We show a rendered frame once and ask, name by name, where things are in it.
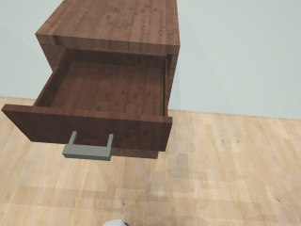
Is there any drawer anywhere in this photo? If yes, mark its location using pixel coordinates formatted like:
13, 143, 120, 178
1, 48, 173, 152

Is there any cabinet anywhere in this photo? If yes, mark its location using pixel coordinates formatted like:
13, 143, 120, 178
35, 0, 181, 159

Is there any handle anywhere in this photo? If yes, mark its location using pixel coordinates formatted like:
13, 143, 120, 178
62, 131, 114, 161

